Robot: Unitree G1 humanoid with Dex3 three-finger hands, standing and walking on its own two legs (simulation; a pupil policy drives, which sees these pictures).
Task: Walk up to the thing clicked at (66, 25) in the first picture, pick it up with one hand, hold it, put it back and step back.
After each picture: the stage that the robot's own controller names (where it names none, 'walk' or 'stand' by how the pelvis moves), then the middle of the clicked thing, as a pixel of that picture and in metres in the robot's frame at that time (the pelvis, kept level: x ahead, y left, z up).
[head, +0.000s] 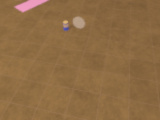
stand; (65, 25) +1.74 +0.23 -0.72
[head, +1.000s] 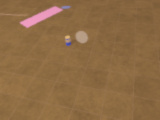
walk; (68, 40) +1.61 +0.33 -0.72
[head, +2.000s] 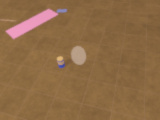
walk; (60, 62) +1.08 +0.33 -0.72
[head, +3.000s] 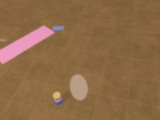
walk; (57, 98) +0.69 +0.28 -0.72
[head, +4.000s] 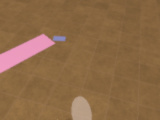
walk; out of the picture +0.45 +0.18 -0.69
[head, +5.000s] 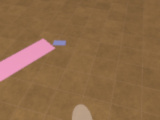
stand; out of the picture +0.38 +0.20 -0.72
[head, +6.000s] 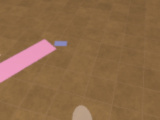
stand; out of the picture +0.37 +0.21 -0.72
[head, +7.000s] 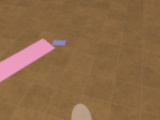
stand; out of the picture +0.38 +0.22 -0.72
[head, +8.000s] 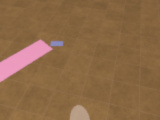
stand; out of the picture +0.36 +0.22 -0.73
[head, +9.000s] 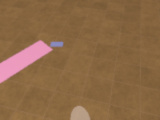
go down; out of the picture +0.35 +0.22 -0.73
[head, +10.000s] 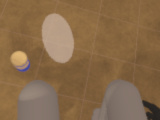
go down; (21, 61) +0.44 +0.25 -0.33
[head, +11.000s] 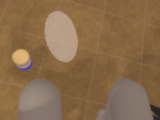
approach; (23, 60) +0.43 +0.26 -0.30
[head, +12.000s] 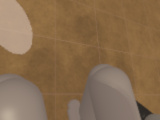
close in; out of the picture +0.42 +0.29 -0.22
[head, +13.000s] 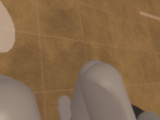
close; out of the picture +0.41 +0.30 -0.22
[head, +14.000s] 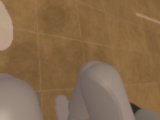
lift; out of the picture +0.40 +0.29 -0.23
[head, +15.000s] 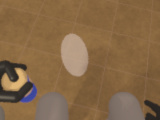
lift; (21, 86) +0.31 +0.22 -0.05
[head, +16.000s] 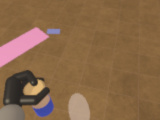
hold; (39, 98) +0.31 +0.16 -0.01
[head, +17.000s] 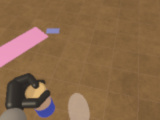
hold; (41, 100) +0.31 +0.16 -0.03
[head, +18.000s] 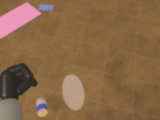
crouch; (41, 106) +0.42 +0.25 -0.58
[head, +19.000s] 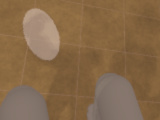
lower; out of the picture +0.62 +0.36 -0.31
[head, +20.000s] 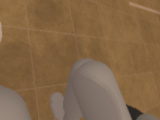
lower; out of the picture +0.56 +0.44 -0.25
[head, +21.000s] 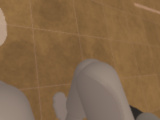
lower; out of the picture +0.55 +0.45 -0.25
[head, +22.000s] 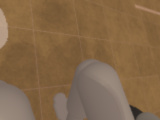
lower; out of the picture +0.55 +0.46 -0.25
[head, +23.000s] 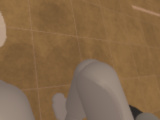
lower; out of the picture +0.54 +0.46 -0.25
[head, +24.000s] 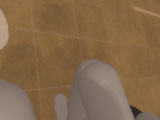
open; out of the picture +0.54 +0.47 -0.25
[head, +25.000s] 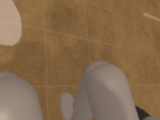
stand; out of the picture +0.53 +0.47 -0.25
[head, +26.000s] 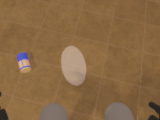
walk; (23, 62) +0.59 +0.37 -0.51
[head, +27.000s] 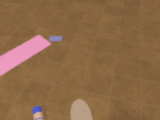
stand; (38, 114) +0.55 +0.36 -0.69
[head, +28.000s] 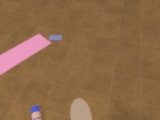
stand; (35, 114) +0.55 +0.37 -0.69
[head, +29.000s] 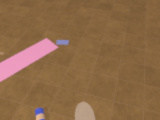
stand; (40, 116) +0.56 +0.37 -0.74
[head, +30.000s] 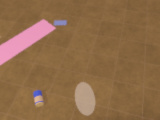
walk; (38, 98) +0.58 +0.42 -0.71
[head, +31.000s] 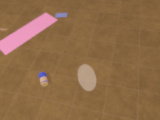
walk; (43, 79) +0.79 +0.43 -0.73
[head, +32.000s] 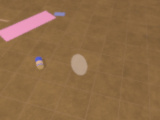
stand; (39, 62) +1.08 +0.42 -0.73
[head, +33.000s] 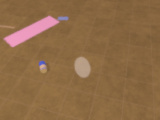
stand; (43, 67) +1.08 +0.45 -0.75
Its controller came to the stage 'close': yes
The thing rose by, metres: 0.69
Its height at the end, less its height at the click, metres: -0.02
